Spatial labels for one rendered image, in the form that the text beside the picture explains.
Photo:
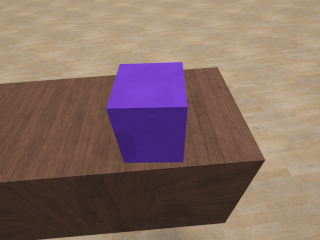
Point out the carton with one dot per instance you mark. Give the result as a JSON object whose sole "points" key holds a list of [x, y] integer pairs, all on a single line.
{"points": [[147, 109]]}

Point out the pedestal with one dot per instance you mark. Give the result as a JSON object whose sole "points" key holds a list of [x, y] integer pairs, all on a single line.
{"points": [[62, 173]]}

